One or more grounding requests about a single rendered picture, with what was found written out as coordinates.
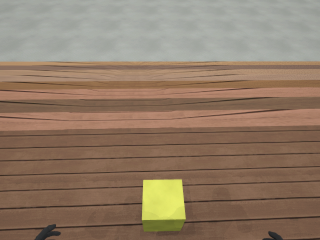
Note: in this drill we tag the carton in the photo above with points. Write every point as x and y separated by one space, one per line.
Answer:
163 207

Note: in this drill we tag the left robot hand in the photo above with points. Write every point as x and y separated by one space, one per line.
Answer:
47 232

